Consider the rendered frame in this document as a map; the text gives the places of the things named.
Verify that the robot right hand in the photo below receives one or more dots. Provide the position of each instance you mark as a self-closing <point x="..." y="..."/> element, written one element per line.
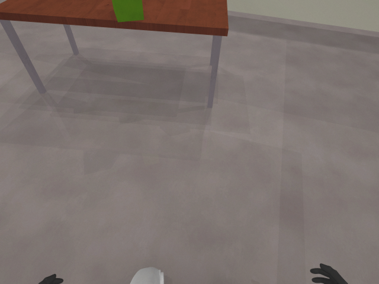
<point x="334" y="276"/>

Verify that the left robot thigh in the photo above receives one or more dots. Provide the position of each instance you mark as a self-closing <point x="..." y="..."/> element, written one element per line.
<point x="149" y="275"/>

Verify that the carton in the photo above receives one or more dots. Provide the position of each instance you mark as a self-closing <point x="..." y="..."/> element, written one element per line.
<point x="128" y="10"/>

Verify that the table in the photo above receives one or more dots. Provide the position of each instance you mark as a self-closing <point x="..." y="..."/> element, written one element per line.
<point x="208" y="17"/>

